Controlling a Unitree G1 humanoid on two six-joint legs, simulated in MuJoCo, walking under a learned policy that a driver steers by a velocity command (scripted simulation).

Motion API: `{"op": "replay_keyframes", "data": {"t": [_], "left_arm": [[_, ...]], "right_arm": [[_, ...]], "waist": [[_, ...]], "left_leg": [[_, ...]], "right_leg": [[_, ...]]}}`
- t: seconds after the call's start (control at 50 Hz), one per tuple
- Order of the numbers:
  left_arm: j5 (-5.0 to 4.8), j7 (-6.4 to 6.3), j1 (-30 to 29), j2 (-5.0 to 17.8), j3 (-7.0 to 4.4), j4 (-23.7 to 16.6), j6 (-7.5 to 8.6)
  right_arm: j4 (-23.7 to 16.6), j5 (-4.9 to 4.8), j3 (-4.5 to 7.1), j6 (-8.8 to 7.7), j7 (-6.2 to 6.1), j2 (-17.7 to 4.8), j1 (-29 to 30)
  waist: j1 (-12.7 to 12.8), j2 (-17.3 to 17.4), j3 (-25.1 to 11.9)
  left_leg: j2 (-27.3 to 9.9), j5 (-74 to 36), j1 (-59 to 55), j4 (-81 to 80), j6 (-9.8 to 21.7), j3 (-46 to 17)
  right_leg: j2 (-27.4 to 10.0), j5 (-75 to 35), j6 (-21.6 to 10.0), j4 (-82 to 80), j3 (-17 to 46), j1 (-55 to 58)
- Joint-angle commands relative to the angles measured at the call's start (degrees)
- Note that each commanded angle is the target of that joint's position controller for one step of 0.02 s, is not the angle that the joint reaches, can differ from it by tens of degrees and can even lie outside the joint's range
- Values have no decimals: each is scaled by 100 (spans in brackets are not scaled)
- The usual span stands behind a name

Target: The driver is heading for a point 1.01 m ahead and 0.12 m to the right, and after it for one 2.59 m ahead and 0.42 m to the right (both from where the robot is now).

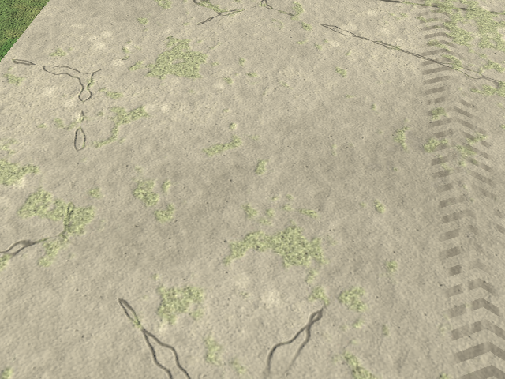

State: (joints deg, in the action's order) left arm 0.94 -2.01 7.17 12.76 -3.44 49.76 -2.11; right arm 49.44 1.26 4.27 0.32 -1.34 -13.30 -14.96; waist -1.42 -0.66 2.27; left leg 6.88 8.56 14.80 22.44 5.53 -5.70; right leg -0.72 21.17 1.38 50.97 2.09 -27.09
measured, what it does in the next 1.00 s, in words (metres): steps on the spot: right foot, then left foot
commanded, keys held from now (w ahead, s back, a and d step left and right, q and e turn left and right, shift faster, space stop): no key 0.96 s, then w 0.04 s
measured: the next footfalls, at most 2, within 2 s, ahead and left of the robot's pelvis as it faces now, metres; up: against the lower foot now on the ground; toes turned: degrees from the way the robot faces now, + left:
right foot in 0.16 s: +0.05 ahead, -0.13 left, +0.00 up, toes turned +3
left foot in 0.40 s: +0.02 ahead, +0.09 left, +0.00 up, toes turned -2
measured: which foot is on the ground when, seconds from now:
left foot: down 0.00-0.16, up 0.18-0.38, down 0.40-1.00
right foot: up 0.00-0.14, down 0.16-1.00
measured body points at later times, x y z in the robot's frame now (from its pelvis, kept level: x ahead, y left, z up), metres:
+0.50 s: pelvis +0.00 -0.03 +0.00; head +0.01 -0.04 +0.45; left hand +0.07 +0.21 -0.14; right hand +0.06 -0.28 -0.15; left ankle -0.02 +0.09 -0.74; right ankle +0.01 -0.13 -0.74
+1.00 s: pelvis -0.01 -0.02 +0.00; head +0.00 -0.02 +0.45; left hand -0.01 +0.22 -0.16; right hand +0.00 -0.25 -0.16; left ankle -0.02 +0.09 -0.74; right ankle +0.01 -0.13 -0.74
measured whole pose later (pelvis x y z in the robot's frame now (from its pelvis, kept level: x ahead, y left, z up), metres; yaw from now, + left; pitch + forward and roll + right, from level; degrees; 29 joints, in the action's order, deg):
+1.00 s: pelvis -0.01 -0.02 +0.00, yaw +2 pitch -2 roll +0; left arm 0.6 -1.7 15.5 10.5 -0.5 63.1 -0.1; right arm 65.4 0.6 0.0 -0.1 -2.1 -9.8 -14.9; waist 0.3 -0.2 2.0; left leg 2.0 12.9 6.7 21.5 0.8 -3.3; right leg 0.7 11.5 -0.6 22.5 1.1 -9.2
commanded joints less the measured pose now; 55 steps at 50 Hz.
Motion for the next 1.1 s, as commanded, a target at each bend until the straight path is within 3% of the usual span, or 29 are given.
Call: {"op": "replay_keyframes", "data": {"t": [0.02, 0.1, 0.14, 0.16, 0.18, 0.2, 0.22, 0.24, 0.28, 0.32, 0.36, 0.4, 0.42, 0.44, 0.46, 0.52, 0.68, 0.96, 1.0, 1.04, 1.06, 1.1], "left_arm": [[-11, -4, 78, 369, -45, -299, 24], [-62, -46, 366, 363, -17, -250, 79], [-44, -80, 712, 280, 22, -140, 154], [45, -110, 727, 529, -1, -169, 224], [83, -104, 499, 837, 10, -323, 283], [64, -59, 297, 854, 22, -304, 299], [45, -20, 111, 577, 93, -321, 340], [16, -2, 19, 482, 132, -277, 367], [14, -27, 117, 530, 145, -186, 370], [9, -22, 388, 608, 133, -43, 366], [-4, -20, 499, 676, 110, 73, 341], [-25, 7, 565, 637, 107, 113, 344], [-36, 39, 695, 635, 81, 140, 348], [-79, 43, 724, 472, 104, 240, 333], [-66, 26, 631, 531, 93, 307, 308], [-37, 37, 585, 526, 75, 408, 271], [-37, 42, 717, 446, 118, 793, 241], [-39, 14, 1038, 299, 224, 1231, 239], [-20, 18, 1111, 326, 206, 1257, 219], [18, 49, 1081, 390, 158, 1166, 174], [34, 71, 1018, 325, 166, 1093, 170], [72, 117, 810, 75, 215, 919, 247]], "right_arm": [[-231, 45, 136, 3, 8, -742, -212], [-240, 42, 91, 48, 30, -755, 46], [-204, -28, 27, 67, 9, -657, 121], [-205, -43, -50, 38, 7, -416, -40], [-184, -109, -120, 28, 6, -139, -393], [-136, -86, -17, 70, -20, -502, -147], [-84, -68, -10, 90, -5, -543, -73], [-18, -68, -25, 95, 15, -441, -41], [116, -29, -48, 105, 55, -367, -91], [247, -54, -92, 104, 27, -274, -70], [378, -86, -133, 93, -24, -235, -78], [467, -30, -118, 54, -58, -455, -56], [535, -10, -100, 31, -63, -602, -73], [675, -94, -105, 28, -40, -536, -16], [726, -89, -149, 8, -21, -366, -44], [902, -59, -178, -32, -55, -393, -21], [1226, -64, -250, -55, -80, -349, -77], [1526, -72, -352, -70, -90, -184, -262], [1545, -58, -329, -48, -90, -239, -347], [1473, -40, -249, 13, -69, -397, -405], [1443, -34, -232, 29, -57, -399, -482], [1476, -36, -184, 5, -56, -438, -831]], "waist": [[-40, 714, -410], [56, 713, -346], [263, 498, -296], [150, -15, -337], [-120, -857, -489], [20, -1006, -231], [-63, -734, -136], [-88, -684, -79], [-88, -792, -131], [22, -693, -235], [-1, -584, -287], [66, -488, -366], [211, -267, -277], [216, 175, -68], [112, 122, 2], [150, 232, 5], [167, 144, 119], [163, 100, 189], [157, 150, 111], [121, 251, 380], [71, 327, 629], [-88, 693, 772]], "left_leg": [[-1558, -766, -360, -616, 819, -1433], [-1550, -758, -98, -446, 673, -1583], [-1352, -533, 273, -198, 311, -1517], [-1071, 103, 531, 135, 9, -1295], [-401, 1308, 877, 842, -245, -530], [-244, 1946, 343, 1300, -310, -64], [-404, 1772, 61, 1588, -363, -90], [-414, 1540, 1, 1586, -405, -55], [-461, 1299, -55, 1404, -498, 106], [-463, 1245, -126, 866, -567, 273], [-537, 361, -548, -98, -590, 317], [-912, -453, -1136, -355, -583, -87], [-1123, -805, -1231, -190, -542, -228], [-1042, -546, -768, -167, -468, -189], [-1023, -365, -600, -323, -461, -214], [-1033, -346, -554, -481, -429, -235], [-1075, -87, -526, -568, -349, -275], [-1062, -9, -470, -550, -302, -240], [-944, 1143, -407, -578, -224, -233], [-880, 2941, -67, -507, 22, -381], [-978, 3453, 60, -579, 144, -600], [-1454, 3780, -306, -948, 433, -1373]], "right_leg": [[70, 58, -52, -405, -84, 249], [207, 7, -214, -1537, -195, 1123], [148, -945, -326, -3095, -139, 2054], [-576, -1016, -443, -3617, 652, 2419], [-1699, -1677, -785, -3980, 1919, 2626], [-2068, -2241, -1402, -3886, 2016, 1480], [-1784, -2199, -1454, -3910, 1760, 1308], [-1467, -2058, -1297, -3873, 1386, 1279], [-1059, -2444, -1079, -3633, 918, 1584], [-972, -3047, -1065, -3351, 794, 1975], [-892, -3057, -910, -3178, 760, 2039], [-756, -2430, -607, -3194, 787, 1753], [-570, -2097, -527, -3242, 675, 1579], [-371, -1801, -484, -3373, 458, 1754], [-366, -1707, -459, -3260, 413, 1932], [-405, -1751, -476, -3187, 401, 2034], [-368, -1373, -413, -3266, 376, 1916], [-362, -1305, -359, -3239, 366, 1774], [-190, -231, -399, -3155, 276, 1721], [22, 1328, -564, -2822, 212, 1215], [63, 1646, -610, -2669, 226, 872], [210, 1130, -563, -1993, -28, 262]]}}
Velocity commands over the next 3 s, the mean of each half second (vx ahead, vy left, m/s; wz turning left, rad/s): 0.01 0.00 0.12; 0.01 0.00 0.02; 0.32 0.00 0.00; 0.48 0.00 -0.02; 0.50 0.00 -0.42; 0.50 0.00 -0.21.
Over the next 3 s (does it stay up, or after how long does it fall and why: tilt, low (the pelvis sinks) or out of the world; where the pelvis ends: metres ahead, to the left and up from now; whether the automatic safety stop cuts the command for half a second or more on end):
stays up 1.01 -0.08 0.00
